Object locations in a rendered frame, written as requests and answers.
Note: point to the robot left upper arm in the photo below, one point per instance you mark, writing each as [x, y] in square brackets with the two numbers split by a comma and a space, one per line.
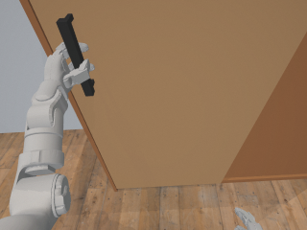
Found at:
[38, 202]

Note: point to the wardrobe door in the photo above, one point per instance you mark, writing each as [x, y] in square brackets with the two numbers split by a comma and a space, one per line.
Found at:
[179, 84]
[277, 142]

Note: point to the left robot forearm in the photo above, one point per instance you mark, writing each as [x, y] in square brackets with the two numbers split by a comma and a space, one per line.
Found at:
[42, 150]

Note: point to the robot left hand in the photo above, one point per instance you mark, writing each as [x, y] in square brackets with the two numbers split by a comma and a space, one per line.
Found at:
[57, 69]

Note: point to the robot right hand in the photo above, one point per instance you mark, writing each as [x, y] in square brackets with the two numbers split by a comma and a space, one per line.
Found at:
[247, 219]

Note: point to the handle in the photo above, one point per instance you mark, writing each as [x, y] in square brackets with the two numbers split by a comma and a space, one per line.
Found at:
[74, 51]

